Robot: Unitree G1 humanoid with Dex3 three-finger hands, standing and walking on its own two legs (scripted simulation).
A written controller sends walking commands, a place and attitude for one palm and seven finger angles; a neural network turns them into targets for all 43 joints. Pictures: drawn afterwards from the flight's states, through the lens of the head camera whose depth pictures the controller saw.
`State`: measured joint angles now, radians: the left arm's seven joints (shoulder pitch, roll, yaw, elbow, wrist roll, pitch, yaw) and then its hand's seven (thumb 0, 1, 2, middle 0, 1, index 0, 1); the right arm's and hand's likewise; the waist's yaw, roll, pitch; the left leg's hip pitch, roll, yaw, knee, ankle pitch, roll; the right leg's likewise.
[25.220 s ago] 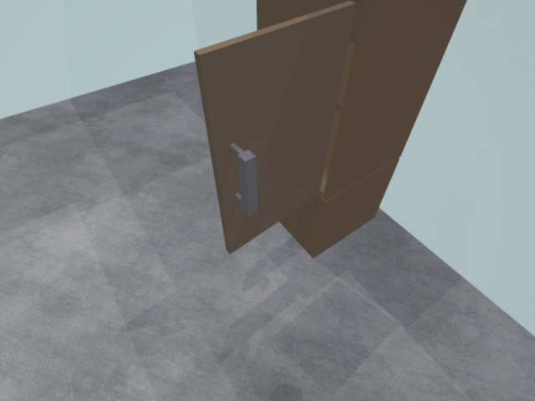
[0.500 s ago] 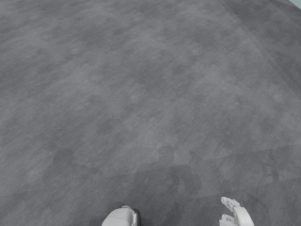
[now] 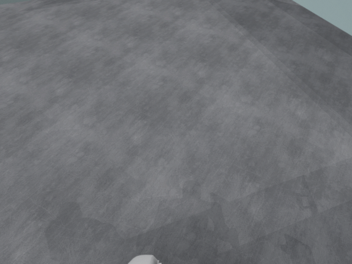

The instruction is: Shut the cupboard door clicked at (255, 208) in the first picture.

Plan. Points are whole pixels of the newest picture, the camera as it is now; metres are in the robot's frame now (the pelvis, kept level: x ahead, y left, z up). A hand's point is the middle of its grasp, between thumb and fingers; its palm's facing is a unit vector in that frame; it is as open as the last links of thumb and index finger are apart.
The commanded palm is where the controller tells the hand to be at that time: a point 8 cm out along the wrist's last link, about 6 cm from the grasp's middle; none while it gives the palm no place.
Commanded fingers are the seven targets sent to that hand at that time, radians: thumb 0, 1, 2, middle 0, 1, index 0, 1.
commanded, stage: turn to face it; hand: left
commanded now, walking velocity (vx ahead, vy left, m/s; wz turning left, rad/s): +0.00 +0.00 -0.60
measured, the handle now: out of the picture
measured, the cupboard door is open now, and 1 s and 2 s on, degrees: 71 71 71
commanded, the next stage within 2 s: none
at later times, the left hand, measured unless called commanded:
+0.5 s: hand (107, 232) +0.21 +0.21 -0.15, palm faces -0.26 -0.93 -0.25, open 7.4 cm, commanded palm none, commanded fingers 0.00 0.90 0.90 -0.20 -0.30 -0.20 -0.30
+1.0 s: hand (135, 223) +0.24 +0.15 -0.17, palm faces -0.53 -0.83 -0.19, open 7.4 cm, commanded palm none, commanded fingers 0.00 0.90 0.90 -0.20 -0.30 -0.20 -0.30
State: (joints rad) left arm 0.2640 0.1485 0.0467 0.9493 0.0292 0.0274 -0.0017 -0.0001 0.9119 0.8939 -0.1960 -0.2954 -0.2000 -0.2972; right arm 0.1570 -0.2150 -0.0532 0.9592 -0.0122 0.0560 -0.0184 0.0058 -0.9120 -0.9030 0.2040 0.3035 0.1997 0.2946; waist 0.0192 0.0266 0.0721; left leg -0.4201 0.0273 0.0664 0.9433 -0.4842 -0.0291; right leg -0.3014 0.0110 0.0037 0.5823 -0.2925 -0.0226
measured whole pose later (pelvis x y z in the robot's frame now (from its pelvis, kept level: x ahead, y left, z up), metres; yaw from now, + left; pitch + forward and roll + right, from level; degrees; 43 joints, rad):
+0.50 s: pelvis +0.03 +0.03 +0.01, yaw -17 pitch +0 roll -2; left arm 0.12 0.29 0.09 0.87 0.02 0.08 -0.04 0.00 0.92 0.89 -0.19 -0.29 -0.20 -0.30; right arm 0.21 -0.20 -0.02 0.89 -0.03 0.02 -0.02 0.01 -0.90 -0.90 0.21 0.30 0.20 0.30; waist 0.00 0.01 0.11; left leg -0.21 0.14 0.15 0.53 -0.31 -0.02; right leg -0.39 -0.01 -0.06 0.85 -0.45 0.04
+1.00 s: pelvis +0.06 +0.02 +0.00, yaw -34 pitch +1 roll -1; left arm 0.17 0.26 0.08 0.89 0.02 0.08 -0.03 0.00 0.91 0.89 -0.20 -0.30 -0.20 -0.30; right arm 0.20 -0.21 -0.02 0.85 -0.03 0.01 -0.02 0.01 -0.90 -0.90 0.20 0.30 0.20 0.29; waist 0.00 -0.05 0.09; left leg -0.32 0.08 0.07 0.61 -0.31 -0.01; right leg -0.44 0.04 0.05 0.95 -0.52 0.02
